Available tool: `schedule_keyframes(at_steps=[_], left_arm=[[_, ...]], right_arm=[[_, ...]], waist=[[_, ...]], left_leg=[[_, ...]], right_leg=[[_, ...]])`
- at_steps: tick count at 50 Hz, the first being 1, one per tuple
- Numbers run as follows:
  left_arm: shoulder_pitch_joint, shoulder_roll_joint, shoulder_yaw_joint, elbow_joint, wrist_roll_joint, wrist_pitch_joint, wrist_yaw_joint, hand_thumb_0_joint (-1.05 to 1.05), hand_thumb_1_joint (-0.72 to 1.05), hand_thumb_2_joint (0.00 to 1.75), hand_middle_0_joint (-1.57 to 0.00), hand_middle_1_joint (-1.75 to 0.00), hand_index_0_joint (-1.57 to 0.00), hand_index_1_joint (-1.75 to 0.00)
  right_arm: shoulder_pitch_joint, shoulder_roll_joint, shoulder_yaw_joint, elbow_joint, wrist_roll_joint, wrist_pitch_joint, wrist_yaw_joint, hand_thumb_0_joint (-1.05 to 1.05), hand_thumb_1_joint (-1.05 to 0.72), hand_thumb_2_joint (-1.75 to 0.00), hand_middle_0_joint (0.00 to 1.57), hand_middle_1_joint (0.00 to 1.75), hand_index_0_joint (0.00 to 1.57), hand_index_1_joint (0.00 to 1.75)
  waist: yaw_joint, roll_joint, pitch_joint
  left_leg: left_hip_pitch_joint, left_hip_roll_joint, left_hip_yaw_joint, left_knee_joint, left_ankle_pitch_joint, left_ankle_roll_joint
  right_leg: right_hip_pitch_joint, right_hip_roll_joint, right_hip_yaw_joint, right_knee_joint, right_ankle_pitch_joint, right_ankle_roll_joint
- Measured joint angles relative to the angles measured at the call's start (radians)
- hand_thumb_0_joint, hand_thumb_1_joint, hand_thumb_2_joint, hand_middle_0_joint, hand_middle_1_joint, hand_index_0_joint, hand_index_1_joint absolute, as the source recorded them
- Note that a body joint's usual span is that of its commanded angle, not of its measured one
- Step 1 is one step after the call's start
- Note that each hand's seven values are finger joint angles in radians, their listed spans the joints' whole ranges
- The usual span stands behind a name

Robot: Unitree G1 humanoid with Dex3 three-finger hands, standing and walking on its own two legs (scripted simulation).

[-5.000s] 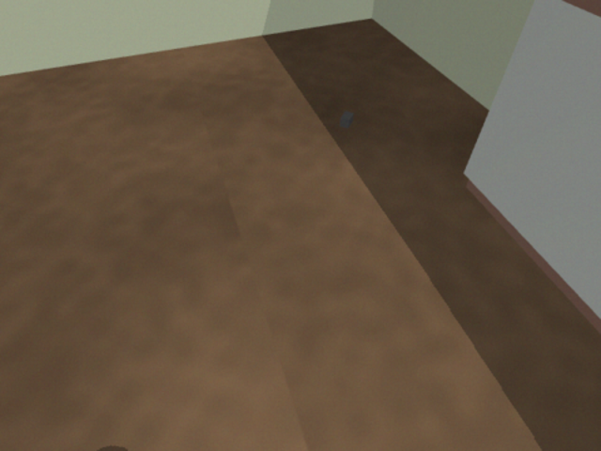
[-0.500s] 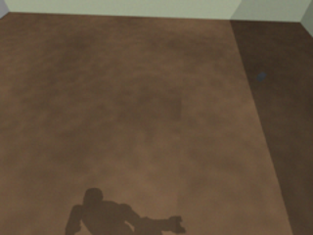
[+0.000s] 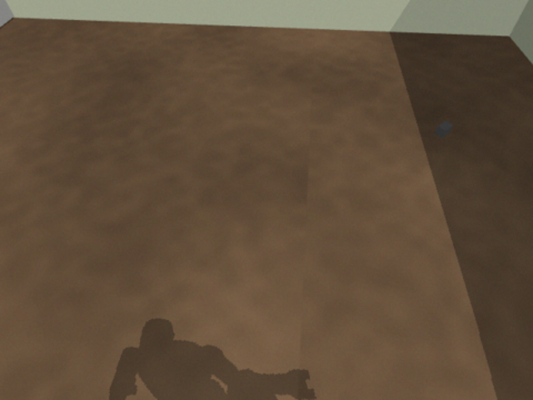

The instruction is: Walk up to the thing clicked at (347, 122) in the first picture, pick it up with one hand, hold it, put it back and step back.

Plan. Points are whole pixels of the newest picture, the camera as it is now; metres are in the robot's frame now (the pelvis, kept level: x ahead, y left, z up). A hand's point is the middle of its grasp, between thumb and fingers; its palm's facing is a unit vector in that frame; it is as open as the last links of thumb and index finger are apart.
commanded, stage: stand
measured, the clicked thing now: (443, 129) +1.66 -1.06 -0.76
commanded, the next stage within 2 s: walk up in 0.48 s
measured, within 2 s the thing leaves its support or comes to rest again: neither
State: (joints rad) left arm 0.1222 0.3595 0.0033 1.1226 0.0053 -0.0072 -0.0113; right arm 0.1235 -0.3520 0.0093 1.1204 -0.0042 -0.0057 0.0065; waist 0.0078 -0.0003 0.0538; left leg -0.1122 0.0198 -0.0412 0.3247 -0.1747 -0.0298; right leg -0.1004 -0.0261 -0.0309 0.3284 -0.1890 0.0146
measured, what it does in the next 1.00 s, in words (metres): walks ahead: left foot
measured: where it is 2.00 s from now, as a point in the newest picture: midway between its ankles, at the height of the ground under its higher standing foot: (273, 289)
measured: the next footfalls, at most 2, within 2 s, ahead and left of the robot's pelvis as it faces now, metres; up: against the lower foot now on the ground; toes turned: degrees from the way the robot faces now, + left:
left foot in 0.86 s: +0.24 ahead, +0.18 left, +0.00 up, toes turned +7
right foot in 1.32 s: +0.46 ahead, -0.11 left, +0.00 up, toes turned -7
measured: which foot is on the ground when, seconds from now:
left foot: down 0.00-0.62, up 0.64-0.84, down 0.86-1.00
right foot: down 0.00-0.88, up 0.90-1.00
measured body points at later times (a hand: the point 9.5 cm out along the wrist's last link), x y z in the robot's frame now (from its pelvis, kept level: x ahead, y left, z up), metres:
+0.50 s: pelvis +0.00 +0.00 +0.00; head +0.01 +0.00 +0.45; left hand +0.08 +0.31 -0.13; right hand +0.08 -0.30 -0.13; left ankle +0.00 +0.14 -0.75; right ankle -0.01 -0.13 -0.75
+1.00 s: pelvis +0.15 +0.06 -0.02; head +0.14 +0.08 +0.42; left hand +0.14 +0.40 -0.16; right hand +0.26 -0.27 -0.11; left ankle +0.20 +0.18 -0.75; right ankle +0.08 -0.09 -0.69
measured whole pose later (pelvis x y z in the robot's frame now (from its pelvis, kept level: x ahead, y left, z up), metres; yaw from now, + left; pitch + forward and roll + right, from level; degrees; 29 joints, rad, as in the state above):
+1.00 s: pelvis +0.15 +0.06 -0.02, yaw +1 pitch -4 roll +1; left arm 0.31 0.46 0.06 1.03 0.01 -0.02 -0.07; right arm 0.19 -0.40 -0.10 0.94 -0.02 -0.07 0.07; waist 0.03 -0.06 0.06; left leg -0.30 0.04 0.10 0.61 -0.24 0.03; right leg -0.30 -0.02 0.06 1.08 -0.45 -0.05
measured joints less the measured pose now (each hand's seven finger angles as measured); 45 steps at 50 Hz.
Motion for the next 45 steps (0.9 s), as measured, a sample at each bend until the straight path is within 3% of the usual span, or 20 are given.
schedule_keyframes(at_steps=[24, 29, 31, 33, 36, 38, 40, 43, 45], left_arm=[[-0.003, -0.001, -0.001, -0.008, 0.001, 0.002, 0.0, 0.0, 0.9, 0.9, -0.2, -0.3, -0.2, -0.3], [0.045, 0.022, 0.051, -0.048, 0.024, -0.012, -0.048, 0.0, 0.9, 0.9, -0.21, -0.3, -0.21, -0.3], [0.06, 0.037, 0.066, -0.065, 0.027, -0.026, -0.054, 0.0, 0.9, 0.9, -0.21, -0.3, -0.21, -0.3], [0.079, 0.047, 0.078, -0.08, 0.031, -0.048, -0.054, 0.0, 0.9, 0.9, -0.21, -0.3, -0.21, -0.3], [0.122, 0.052, 0.088, -0.095, 0.036, -0.054, -0.052, 0.0, 0.9, 0.89, -0.21, -0.3, -0.21, -0.3], [0.158, 0.063, 0.088, -0.097, 0.038, -0.051, -0.053, 0.0, 0.9, 0.9, -0.21, -0.3, -0.21, -0.3], [0.184, 0.081, 0.087, -0.092, 0.036, -0.044, -0.054, 0.0, 0.9, 0.9, -0.21, -0.3, -0.21, -0.3], [0.206, 0.109, 0.084, -0.088, 0.027, -0.032, -0.059, 0.0, 0.9, 0.9, -0.21, -0.3, -0.2, -0.3], [0.215, 0.119, 0.081, -0.086, 0.022, -0.022, -0.057, 0.0, 0.9, 0.9, -0.21, -0.3, -0.2, -0.3]], right_arm=[[-0.005, -0.001, 0.001, -0.004, -0.001, -0.002, -0.002, 0.01, -0.91, -0.9, 0.21, 0.3, 0.2, 0.3], [0.059, -0.013, -0.052, -0.049, -0.021, -0.018, 0.044, 0.01, -0.91, -0.9, 0.21, 0.3, 0.2, 0.3], [0.076, -0.03, -0.069, -0.061, -0.024, -0.021, 0.051, 0.01, -0.91, -0.9, 0.21, 0.3, 0.2, 0.3], [0.088, -0.049, -0.082, -0.062, -0.026, -0.016, 0.05, 0.01, -0.91, -0.9, 0.21, 0.3, 0.2, 0.3], [0.096, -0.07, -0.092, -0.053, -0.029, -0.006, 0.05, 0.01, -0.91, -0.9, 0.21, 0.3, 0.2, 0.3], [0.085, -0.078, -0.096, -0.066, -0.026, -0.014, 0.063, 0.01, -0.91, -0.9, 0.21, 0.3, 0.2, 0.3], [0.07, -0.081, -0.099, -0.091, -0.022, -0.031, 0.075, 0.01, -0.91, -0.9, 0.21, 0.3, 0.2, 0.3], [0.057, -0.084, -0.107, -0.132, -0.02, -0.051, 0.084, 0.01, -0.91, -0.9, 0.21, 0.3, 0.2, 0.3], [0.048, -0.083, -0.118, -0.156, -0.028, -0.067, 0.077, 0.01, -0.91, -0.9, 0.21, 0.3, 0.2, 0.3]], waist=[[0.002, 0.001, -0.003], [0.008, -0.007, -0.058], [0.012, 0.001, -0.061], [0.016, 0.016, -0.056], [0.042, 0.03, -0.054], [0.06, 0.025, -0.044], [0.065, 0.015, -0.027], [0.063, -0.004, -0.004], [0.059, -0.034, 0.012]], left_leg=[[0.005, -0.002, 0.006, 0.001, -0.007, 0.003], [-0.053, -0.013, 0.004, 0.135, -0.209, 0.058], [-0.075, -0.007, -0.001, 0.186, -0.204, 0.061], [-0.117, 0.004, -0.002, 0.297, -0.231, 0.065], [-0.208, 0.005, 0.02, 0.446, -0.282, 0.06], [-0.251, 0.015, 0.043, 0.442, -0.292, 0.057], [-0.285, 0.033, 0.051, 0.391, -0.254, 0.052], [-0.286, 0.054, 0.071, 0.259, -0.093, 0.042], [-0.274, 0.033, 0.104, 0.279, 0.033, 0.038]], right_leg=[[0.003, -0.002, 0.006, 0.002, -0.005, 0.003], [-0.07, -0.009, 0.003, 0.177, -0.264, -0.044], [-0.076, -0.005, -0.006, 0.195, -0.221, -0.048], [-0.052, 0.0, -0.029, 0.18, -0.124, -0.028], [0.015, -0.003, -0.053, 0.134, -0.152, -0.023], [0.06, -0.012, -0.046, 0.091, -0.155, -0.027], [0.098, -0.022, -0.046, 0.063, -0.161, -0.021], [0.126, -0.044, -0.051, 0.104, -0.219, 0.002], [0.076, -0.083, -0.024, 0.282, -0.296, -0.028]])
